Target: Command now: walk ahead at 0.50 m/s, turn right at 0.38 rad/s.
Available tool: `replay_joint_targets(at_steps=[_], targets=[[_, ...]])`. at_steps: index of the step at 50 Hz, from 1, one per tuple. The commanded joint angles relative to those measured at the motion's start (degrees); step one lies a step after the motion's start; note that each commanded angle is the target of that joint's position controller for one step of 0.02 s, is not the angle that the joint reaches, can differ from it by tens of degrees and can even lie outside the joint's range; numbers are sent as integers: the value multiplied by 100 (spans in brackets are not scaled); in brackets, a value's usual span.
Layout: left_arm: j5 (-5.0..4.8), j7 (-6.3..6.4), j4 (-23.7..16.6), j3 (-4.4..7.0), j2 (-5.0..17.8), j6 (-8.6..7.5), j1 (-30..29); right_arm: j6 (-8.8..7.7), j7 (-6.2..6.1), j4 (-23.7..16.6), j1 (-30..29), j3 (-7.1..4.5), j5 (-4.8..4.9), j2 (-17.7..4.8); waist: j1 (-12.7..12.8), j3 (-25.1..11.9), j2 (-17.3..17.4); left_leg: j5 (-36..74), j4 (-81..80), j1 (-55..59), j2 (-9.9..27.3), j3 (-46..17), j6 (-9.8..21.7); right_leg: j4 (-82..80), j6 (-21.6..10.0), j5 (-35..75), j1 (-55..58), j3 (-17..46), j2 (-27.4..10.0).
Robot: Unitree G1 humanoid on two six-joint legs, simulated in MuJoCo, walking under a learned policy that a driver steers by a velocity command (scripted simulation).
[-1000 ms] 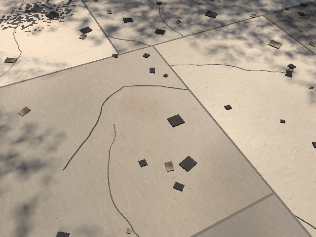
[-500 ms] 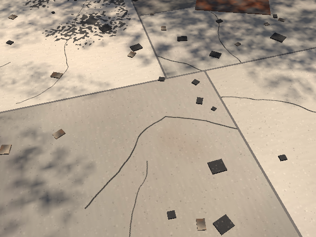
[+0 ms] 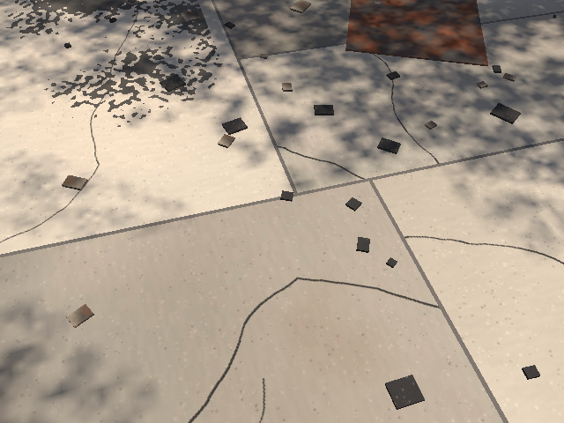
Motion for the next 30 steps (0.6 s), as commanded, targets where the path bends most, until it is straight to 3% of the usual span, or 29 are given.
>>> replay_joint_targets(at_steps=[1,7,10,12,14,15,16,17,18,19,20,21,22,23,24,27,30], targets=[[23,25,-241,58,114,108,168,-171,-88,-188,-134,-155,-55,-637,156,-100,680,1051,-1450,344,1510,-813,729,-214,26,690,-574,318,-258],[128,-148,-611,-32,-13,72,-798,-113,-242,-24,93,-220,-1,-882,-71,287,517,1183,-1632,744,1525,23,639,-2021,29,1845,-851,-71,-110],[126,-260,-854,-77,-30,76,-1266,-25,-269,92,355,-262,76,-961,-225,461,439,1409,-1455,1290,1681,264,606,-2511,-103,1679,-1040,-311,-55],[115,-332,-1000,-74,14,85,-1398,53,-267,134,399,-293,142,-1031,-197,466,494,1953,-1170,1647,1770,401,535,-2710,-237,1300,-999,-497,40],[98,-371,-1074,4,180,102,-1203,128,-278,90,257,-337,195,-1202,31,198,662,3766,-531,1805,1768,562,418,-2759,-441,774,-384,-836,371],[79,-369,-1039,82,323,118,-851,171,-284,58,170,-358,226,-1295,263,-61,770,4699,63,1817,1735,620,349,-2716,-562,484,148,-1011,607],[51,-352,-895,216,554,128,-147,215,-277,18,26,-362,262,-1358,690,-437,747,5168,1062,1633,1596,713,228,-2924,-735,492,1084,-1138,882],[43,-264,-651,429,934,147,773,213,-272,-20,0,-329,259,-1321,1140,-935,505,4426,2490,872,1330,763,-17,-3323,-952,777,2612,-915,1069],[45,-142,-547,568,1537,187,1120,151,-265,-215,123,-155,31,-688,886,-1149,-841,435,4526,-1081,695,690,-356,-3646,-1457,584,4005,1293,-144],[112,-205,-778,513,1682,57,924,-89,-209,-465,351,-2,78,-329,453,-2061,-1185,-2489,5903,-2687,-379,-754,-503,-4771,-2473,-566,5190,4599,-1180],[140,-256,-791,359,1179,-35,933,-283,-138,-593,-384,-95,321,-803,768,-1773,-375,-2124,6049,-3348,-65,-1404,-342,-5187,-2119,-495,5131,4317,-1168],[128,-251,-783,293,921,-108,730,-385,-114,-652,-597,-94,397,-830,652,-1135,-227,-1598,5693,-3521,194,-1345,-172,-5113,-1893,-91,4498,3421,-980],[111,-243,-874,234,723,-148,286,-417,-167,-538,-577,-108,266,-811,372,-771,232,-1149,5184,-3179,471,-1357,-140,-5053,-1666,504,3648,2710,-698],[130,-219,-969,166,502,-163,-31,-372,-204,-481,-529,-175,130,-914,173,-623,205,-888,4718,-2739,629,-1369,-167,-5091,-1543,1061,3013,2199,-482],[178,-181,-1051,122,419,-166,-146,-285,-194,-460,-443,-204,102,-939,39,-606,117,-712,4516,-2398,711,-1390,-210,-5207,-1510,1345,2642,1979,-364],[145,-57,-1045,168,669,-194,82,-114,-207,-559,-645,-174,14,-742,20,-453,137,-313,3674,-2282,642,-1220,-463,-5361,-1513,2074,2154,1543,-198],[126,51,-1006,185,778,-156,366,-88,-197,-787,-1334,-111,13,-607,241,-243,-13,705,2377,-2381,427,-1153,-617,-5363,-1309,1972,1976,1255,47]])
